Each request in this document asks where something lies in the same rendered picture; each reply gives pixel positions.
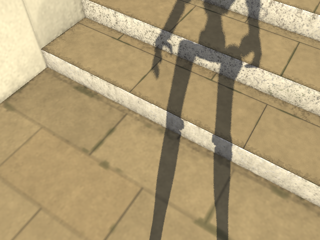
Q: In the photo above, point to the stairs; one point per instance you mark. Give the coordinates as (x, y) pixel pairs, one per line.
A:
(240, 78)

